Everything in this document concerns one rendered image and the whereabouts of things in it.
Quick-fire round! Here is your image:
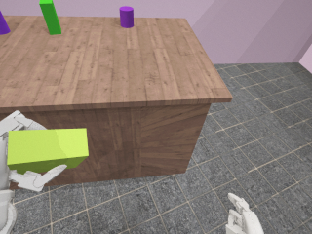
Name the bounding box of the left robot forearm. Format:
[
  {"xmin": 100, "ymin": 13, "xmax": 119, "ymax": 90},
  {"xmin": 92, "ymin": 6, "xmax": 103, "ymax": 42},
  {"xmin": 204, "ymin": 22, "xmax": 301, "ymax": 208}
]
[{"xmin": 0, "ymin": 189, "xmax": 18, "ymax": 234}]

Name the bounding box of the robot right hand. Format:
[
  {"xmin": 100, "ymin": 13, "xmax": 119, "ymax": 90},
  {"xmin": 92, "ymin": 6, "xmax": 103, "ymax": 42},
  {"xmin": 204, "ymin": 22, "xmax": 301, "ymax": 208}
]
[{"xmin": 225, "ymin": 192, "xmax": 264, "ymax": 234}]

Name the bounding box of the robot left hand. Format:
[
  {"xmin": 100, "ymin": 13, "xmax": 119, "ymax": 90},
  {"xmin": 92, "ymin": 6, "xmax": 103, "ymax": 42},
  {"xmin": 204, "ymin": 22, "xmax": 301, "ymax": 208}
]
[{"xmin": 0, "ymin": 110, "xmax": 67, "ymax": 192}]

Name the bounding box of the sponge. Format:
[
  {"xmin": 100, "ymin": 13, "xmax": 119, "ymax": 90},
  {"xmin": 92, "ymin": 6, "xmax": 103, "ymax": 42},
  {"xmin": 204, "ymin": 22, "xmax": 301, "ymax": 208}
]
[{"xmin": 7, "ymin": 128, "xmax": 89, "ymax": 175}]

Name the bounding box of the table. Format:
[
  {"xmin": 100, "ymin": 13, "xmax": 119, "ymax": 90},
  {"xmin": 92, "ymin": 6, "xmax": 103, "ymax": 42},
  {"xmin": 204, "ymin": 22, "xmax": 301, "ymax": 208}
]
[{"xmin": 0, "ymin": 15, "xmax": 233, "ymax": 190}]

